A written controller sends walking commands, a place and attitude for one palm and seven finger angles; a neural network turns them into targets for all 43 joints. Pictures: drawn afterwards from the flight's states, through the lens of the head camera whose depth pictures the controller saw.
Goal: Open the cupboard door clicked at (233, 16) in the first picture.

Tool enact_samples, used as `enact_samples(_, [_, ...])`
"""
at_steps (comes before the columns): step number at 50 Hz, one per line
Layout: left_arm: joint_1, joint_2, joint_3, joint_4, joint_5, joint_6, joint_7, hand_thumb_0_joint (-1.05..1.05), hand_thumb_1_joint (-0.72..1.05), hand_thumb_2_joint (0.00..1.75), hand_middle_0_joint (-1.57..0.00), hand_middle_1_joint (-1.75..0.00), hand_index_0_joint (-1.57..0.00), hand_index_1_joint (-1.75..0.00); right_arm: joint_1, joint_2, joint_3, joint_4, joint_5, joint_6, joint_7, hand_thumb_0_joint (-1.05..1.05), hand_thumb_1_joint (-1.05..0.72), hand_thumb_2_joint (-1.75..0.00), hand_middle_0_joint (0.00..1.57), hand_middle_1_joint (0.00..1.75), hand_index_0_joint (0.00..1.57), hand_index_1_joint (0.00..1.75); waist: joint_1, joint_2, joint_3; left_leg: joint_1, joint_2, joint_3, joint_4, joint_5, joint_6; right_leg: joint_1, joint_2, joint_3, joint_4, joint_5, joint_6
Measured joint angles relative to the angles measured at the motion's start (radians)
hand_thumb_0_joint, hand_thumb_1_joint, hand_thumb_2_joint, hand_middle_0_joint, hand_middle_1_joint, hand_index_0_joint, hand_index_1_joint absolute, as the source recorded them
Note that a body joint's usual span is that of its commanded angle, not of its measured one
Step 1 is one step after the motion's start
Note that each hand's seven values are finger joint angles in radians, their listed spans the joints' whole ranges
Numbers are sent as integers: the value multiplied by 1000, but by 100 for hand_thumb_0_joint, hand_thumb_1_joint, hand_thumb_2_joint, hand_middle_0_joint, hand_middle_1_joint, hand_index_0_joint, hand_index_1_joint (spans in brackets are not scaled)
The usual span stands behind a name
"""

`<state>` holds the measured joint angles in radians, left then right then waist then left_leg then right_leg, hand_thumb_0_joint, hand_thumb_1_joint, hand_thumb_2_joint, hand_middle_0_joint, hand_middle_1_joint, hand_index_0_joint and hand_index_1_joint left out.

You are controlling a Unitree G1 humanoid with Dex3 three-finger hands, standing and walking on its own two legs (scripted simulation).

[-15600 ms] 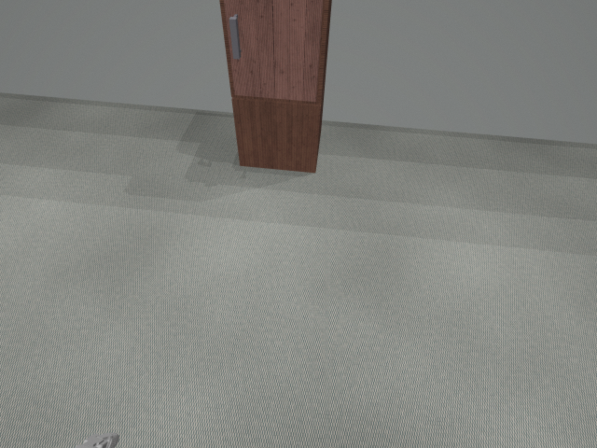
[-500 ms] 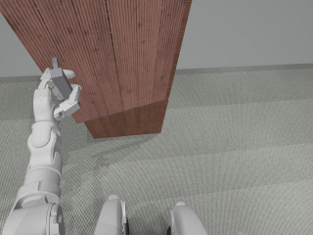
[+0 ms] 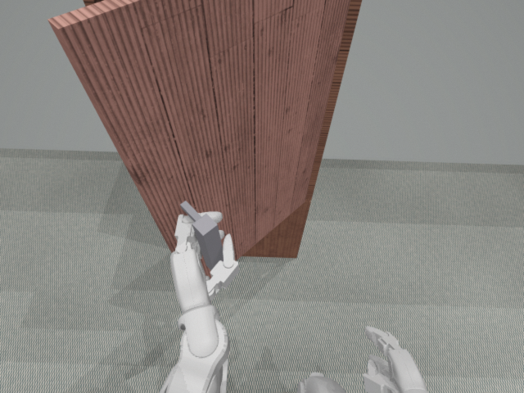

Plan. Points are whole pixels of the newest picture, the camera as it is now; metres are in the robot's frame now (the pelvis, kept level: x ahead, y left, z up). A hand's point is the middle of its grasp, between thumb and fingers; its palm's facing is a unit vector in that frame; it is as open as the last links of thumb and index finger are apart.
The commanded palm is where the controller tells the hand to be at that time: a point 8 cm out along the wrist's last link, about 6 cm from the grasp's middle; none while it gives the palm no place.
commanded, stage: pull the door open along its arc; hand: left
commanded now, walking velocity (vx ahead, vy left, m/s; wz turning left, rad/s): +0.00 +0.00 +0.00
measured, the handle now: (202, 238) +0.35 +0.12 +0.02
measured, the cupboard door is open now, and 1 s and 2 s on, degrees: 45 49 52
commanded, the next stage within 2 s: open thumb and fingers to let go in 0.04 s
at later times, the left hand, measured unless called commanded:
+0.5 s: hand (240, 263) +0.30 +0.05 +0.02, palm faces +0.39 -0.92 -0.02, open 9.2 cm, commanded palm +0.25 +0.09 +0.02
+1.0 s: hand (239, 266) +0.30 +0.05 +0.02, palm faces +0.32 -0.95 -0.01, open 14.8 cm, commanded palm +0.26 +0.09 +0.02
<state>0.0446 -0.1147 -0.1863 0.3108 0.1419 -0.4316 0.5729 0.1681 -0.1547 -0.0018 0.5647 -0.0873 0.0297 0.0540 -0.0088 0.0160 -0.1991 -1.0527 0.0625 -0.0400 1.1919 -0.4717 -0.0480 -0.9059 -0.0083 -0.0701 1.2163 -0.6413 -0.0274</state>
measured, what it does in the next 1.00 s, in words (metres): stands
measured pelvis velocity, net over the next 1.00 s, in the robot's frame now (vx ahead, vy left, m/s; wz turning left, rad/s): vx -0.01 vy -0.01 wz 0.01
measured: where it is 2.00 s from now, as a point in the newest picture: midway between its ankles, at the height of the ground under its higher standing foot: outside the picture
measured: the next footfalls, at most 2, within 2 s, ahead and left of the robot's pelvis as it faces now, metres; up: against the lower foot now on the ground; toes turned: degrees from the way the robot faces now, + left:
none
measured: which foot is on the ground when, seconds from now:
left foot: down 0.00-1.00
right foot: down 0.00-1.00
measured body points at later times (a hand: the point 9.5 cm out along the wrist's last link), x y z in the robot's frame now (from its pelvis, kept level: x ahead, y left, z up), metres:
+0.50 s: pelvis -0.01 -0.03 -0.01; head +0.07 -0.05 +0.44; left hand +0.28 +0.10 +0.03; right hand +0.16 -0.25 -0.13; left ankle +0.05 +0.15 -0.64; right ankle -0.03 -0.10 -0.64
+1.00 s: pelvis -0.01 -0.01 -0.01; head +0.06 -0.01 +0.44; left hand +0.28 +0.10 +0.03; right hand +0.17 -0.22 -0.12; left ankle +0.05 +0.15 -0.64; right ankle -0.03 -0.10 -0.64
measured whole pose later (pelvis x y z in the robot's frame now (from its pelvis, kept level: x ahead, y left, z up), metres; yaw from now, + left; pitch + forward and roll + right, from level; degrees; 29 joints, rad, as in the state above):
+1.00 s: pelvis -0.01 -0.01 -0.01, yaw +1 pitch +18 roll +0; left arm -0.01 -0.11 -0.21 0.37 0.14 -0.45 0.59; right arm 0.15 -0.17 0.00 0.61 -0.09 -0.03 0.02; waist 0.00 0.03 -0.19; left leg -1.08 0.05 -0.05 1.22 -0.46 -0.06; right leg -0.94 -0.01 -0.08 1.26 -0.65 -0.04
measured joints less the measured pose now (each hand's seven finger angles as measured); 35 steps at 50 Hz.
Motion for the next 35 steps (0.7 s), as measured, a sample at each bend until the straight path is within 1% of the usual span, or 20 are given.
enact_samples(3, [60,18,-60,-42,16,19,-12,0,65,71,-28,-131,-32,-132,-5,7,11,-5,1,-25,-6,1,-91,-90,20,30,20,30,-5,3,-4,14,1,-3,-7,1,-8,11,2,-3,-1,-4,-8])
enact_samples(6, [81,26,-85,-54,16,29,-5,-1,65,71,-29,-131,-34,-133,-15,10,19,0,1,-45,-13,1,-91,-90,20,30,20,30,-9,5,-6,22,2,-8,-9,0,-14,18,3,-8,4,-10,-15])
enact_samples(8, [66,24,-79,-41,14,30,9,-1,64,73,-30,-131,-34,-133,-25,8,20,9,-1,-55,-20,1,-91,-90,20,30,20,30,-8,6,-6,19,0,-13,-6,1,-17,15,3,-13,13,-14,-20])
enact_samples(11, [14,11,-45,-2,8,20,33,-1,63,75,-34,-132,-35,-134,-40,1,16,30,-6,-62,-30,1,-91,-90,20,30,20,30,-1,5,-6,1,-3,-22,6,4,-20,-3,0,-22,33,-21,-28])
enact_samples(14, [-26,2,-7,18,0,19,32,0,61,76,-37,-132,-37,-133,-41,-7,7,41,-8,-61,-33,1,-91,-90,20,30,20,30,8,3,-7,-16,-7,-28,13,8,-24,-21,-2,-27,50,-25,-34])
enact_samples(17, [-39,-1,11,22,-7,17,24,0,55,74,-38,-132,-38,-132,-29,-15,1,42,-7,-60,-34,1,-91,-90,20,30,20,30,11,4,-4,-23,-9,-30,12,13,-23,-31,-3,-29,56,-25,-38])
enact_samples(22, [-41,-3,29,22,-18,5,12,1,35,66,-38,-129,-38,-130,0,-26,-8,46,-6,-56,-37,1,-91,-90,20,30,20,30,7,7,-1,-27,-9,-28,5,20,-18,-39,-4,-28,56,-21,-42])
enact_samples(31, [-33,-3,34,23,-23,-14,5,0,-18,43,-35,-123,-36,-123,35,-38,-21,61,-6,-52,-39,1,-91,-90,20,30,20,30,0,11,-1,-28,-8,-18,2,21,-16,-47,-3,-16,56,-16,-38])
enact_samples(35, [-33,-2,26,27,-20,-19,7,0,-34,37,-34,-117,-34,-117,34,-35,-20,62,-5,-52,-40,1,-91,-90,20,30,20,30,-1,11,0,-27,-8,-15,5,19,-17,-46,-3,-12,56,-15,-33])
